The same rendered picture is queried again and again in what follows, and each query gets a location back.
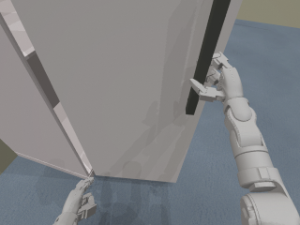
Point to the fridge door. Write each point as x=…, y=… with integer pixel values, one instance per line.
x=121, y=70

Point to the left robot forearm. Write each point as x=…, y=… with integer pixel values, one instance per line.
x=67, y=218

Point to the right robot forearm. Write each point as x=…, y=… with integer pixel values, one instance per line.
x=255, y=168

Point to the robot right upper arm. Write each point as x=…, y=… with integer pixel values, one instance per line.
x=268, y=208

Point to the handle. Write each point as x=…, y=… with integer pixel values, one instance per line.
x=210, y=40

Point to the robot left hand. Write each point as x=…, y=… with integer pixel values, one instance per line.
x=82, y=205

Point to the robot right hand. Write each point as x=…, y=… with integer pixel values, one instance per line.
x=228, y=80

